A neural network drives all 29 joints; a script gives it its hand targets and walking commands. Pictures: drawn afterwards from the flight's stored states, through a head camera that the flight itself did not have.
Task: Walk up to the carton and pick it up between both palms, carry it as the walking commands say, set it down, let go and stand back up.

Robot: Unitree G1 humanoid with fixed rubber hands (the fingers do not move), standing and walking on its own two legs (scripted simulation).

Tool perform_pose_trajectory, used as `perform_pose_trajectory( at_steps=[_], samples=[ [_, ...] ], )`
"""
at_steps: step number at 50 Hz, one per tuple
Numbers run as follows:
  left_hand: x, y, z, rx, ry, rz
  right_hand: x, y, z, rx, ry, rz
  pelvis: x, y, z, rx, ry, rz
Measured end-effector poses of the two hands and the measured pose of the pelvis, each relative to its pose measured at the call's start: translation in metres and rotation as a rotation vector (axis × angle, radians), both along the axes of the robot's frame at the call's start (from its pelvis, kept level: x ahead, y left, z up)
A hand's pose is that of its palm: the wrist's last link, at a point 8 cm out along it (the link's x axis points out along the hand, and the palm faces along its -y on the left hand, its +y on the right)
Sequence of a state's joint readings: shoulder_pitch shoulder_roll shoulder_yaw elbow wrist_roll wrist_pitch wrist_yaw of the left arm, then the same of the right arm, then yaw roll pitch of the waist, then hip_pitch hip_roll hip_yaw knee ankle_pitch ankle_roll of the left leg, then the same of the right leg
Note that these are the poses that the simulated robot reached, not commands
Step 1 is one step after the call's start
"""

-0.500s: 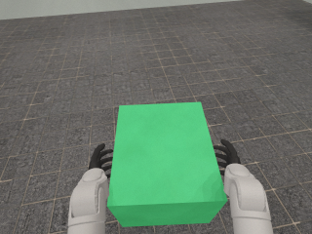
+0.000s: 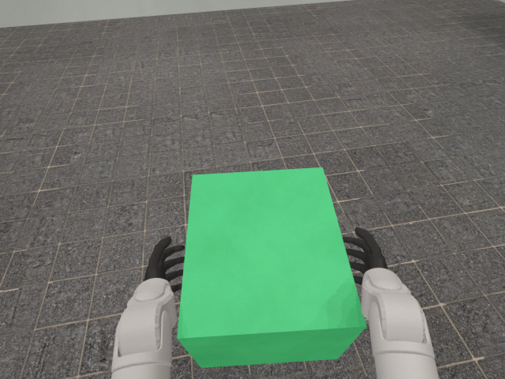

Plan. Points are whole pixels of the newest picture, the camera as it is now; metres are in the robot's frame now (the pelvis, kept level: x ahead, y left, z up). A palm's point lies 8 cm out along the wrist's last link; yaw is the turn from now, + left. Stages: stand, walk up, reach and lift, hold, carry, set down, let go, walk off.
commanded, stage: carry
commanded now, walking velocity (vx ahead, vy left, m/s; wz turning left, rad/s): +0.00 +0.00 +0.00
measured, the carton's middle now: (263, 264) +0.34 +0.00 -0.05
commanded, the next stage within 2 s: hold in 0.50 s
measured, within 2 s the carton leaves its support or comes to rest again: neither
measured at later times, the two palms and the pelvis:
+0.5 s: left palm (158, 286) +0.26 +0.17 +0.03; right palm (373, 275) +0.27 -0.16 +0.03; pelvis +0.00 +0.00 +0.00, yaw +0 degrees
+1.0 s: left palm (149, 280) +0.27 +0.18 +0.04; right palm (368, 275) +0.27 -0.15 +0.04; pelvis -0.01 +0.01 +0.00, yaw -3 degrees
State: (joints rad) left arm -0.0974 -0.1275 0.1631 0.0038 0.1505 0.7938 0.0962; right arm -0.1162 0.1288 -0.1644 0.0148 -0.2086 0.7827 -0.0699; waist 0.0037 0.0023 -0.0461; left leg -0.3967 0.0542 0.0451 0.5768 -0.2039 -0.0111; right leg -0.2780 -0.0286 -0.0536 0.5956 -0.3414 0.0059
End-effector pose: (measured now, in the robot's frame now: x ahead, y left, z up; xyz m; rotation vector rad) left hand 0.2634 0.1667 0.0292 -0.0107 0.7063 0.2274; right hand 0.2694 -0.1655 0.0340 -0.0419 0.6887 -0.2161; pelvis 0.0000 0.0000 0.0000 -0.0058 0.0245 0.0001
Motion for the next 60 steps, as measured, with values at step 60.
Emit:
perform_pose_trajectory(
  at_steps=[60],
  samples=[
    [0.029, 0.015, 0.001, -0.024, -0.017, -0.015, 0.010, 0.015, 0.004, -0.008, 0.003, -0.016, 0.001, 0.025, 0.004, -0.007, -0.056, -0.066]
  ],
)
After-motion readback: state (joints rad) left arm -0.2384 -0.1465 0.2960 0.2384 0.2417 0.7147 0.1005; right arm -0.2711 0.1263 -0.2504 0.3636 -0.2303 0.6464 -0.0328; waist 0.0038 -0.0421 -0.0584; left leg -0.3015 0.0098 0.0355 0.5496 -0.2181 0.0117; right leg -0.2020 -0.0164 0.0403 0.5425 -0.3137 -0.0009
